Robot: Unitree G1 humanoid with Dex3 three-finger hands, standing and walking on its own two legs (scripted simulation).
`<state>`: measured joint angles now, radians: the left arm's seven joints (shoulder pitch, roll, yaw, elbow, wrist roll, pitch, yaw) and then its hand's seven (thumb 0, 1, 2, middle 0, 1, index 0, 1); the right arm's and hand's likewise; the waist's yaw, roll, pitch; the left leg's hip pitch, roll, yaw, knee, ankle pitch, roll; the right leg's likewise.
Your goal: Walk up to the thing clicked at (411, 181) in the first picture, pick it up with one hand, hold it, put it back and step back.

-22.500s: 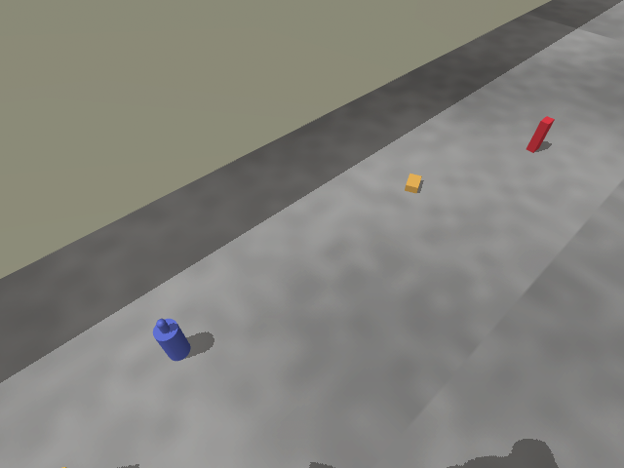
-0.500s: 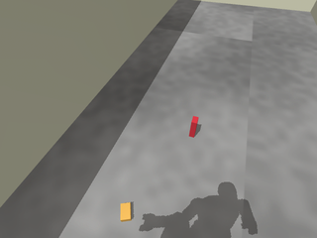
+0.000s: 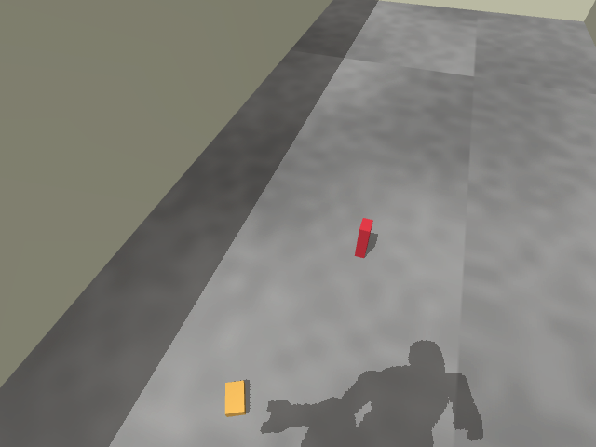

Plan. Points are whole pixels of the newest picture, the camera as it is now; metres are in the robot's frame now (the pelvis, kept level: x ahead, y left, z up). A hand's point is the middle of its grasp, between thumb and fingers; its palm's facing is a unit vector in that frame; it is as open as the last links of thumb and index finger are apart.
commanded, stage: stand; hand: left
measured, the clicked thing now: (235, 398) +0.38 +0.24 -0.77
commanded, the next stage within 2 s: rise first in 1.30 s
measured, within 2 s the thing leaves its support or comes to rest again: neither
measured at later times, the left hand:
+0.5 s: hand out of the picture +0.07 +0.26 -0.16, palm faces -0.03 -0.94 -0.35, open 7.4 cm
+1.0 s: hand out of the picture +0.07 +0.26 -0.16, palm faces -0.03 -0.94 -0.35, open 7.4 cm
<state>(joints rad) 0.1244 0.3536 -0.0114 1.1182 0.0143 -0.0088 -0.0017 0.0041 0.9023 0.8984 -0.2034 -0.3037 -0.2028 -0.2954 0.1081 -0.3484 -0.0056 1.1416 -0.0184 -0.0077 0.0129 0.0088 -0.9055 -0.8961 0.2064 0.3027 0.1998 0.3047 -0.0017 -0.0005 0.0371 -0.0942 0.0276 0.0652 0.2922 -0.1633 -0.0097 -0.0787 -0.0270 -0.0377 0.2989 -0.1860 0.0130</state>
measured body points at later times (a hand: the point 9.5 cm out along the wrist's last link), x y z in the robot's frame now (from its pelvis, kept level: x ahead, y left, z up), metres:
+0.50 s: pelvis +0.00 +0.00 +0.00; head +0.00 +0.00 +0.45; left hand +0.08 +0.30 -0.13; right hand +0.08 -0.30 -0.13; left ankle +0.00 +0.12 -0.75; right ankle -0.01 -0.12 -0.75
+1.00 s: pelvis +0.00 +0.00 +0.00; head +0.01 +0.00 +0.45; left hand +0.07 +0.30 -0.13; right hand +0.08 -0.30 -0.13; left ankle +0.00 +0.12 -0.75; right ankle -0.01 -0.12 -0.75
